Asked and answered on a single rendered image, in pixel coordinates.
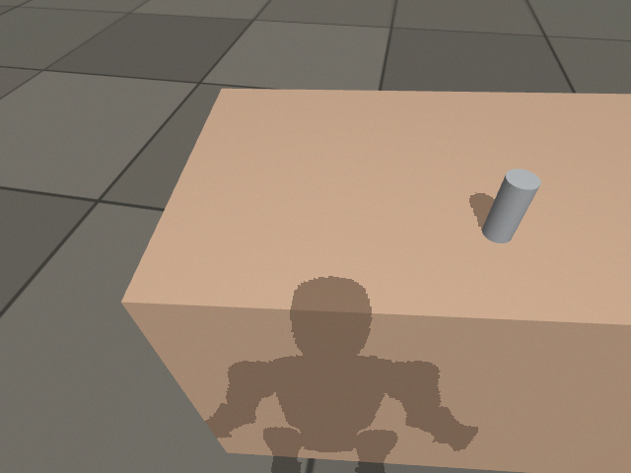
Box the can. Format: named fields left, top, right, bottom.
left=482, top=169, right=541, bottom=243

